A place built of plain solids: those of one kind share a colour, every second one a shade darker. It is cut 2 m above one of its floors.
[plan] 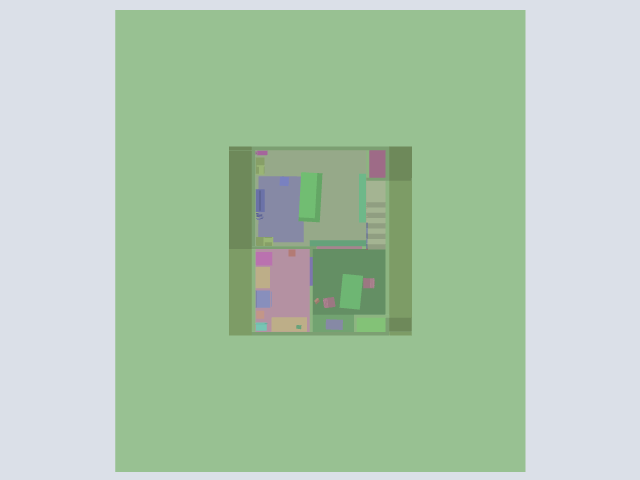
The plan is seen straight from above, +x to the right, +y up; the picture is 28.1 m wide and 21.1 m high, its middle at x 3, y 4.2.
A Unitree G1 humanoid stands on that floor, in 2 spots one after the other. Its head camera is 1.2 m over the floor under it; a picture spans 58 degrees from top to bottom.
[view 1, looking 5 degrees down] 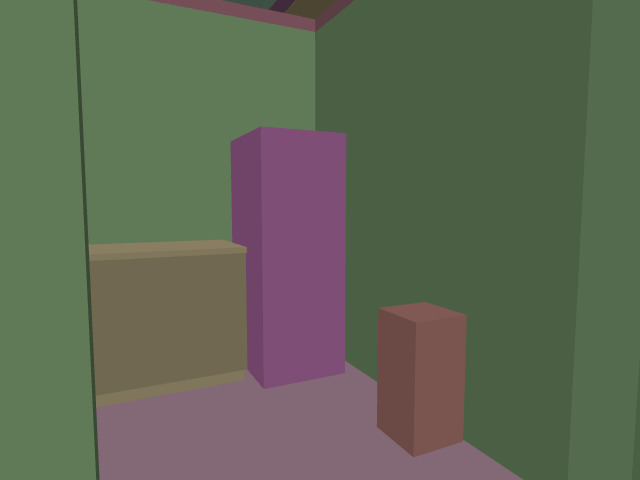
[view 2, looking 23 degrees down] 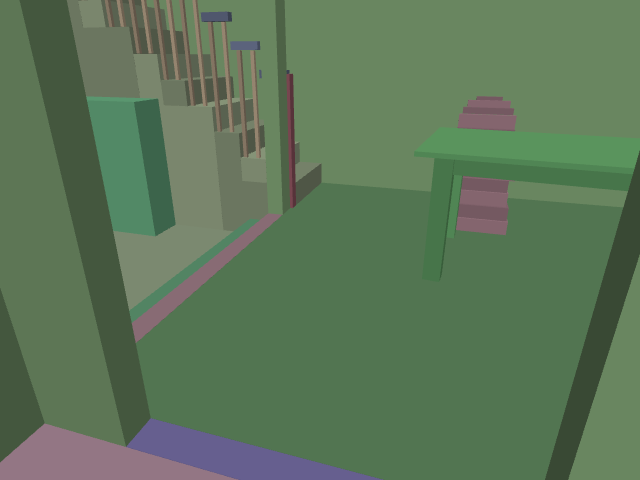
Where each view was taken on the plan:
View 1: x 3.48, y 2.23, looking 154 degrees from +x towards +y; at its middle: fridge_flat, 2.88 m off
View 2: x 1.73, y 2.52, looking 17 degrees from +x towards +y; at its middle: floor_dining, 3.07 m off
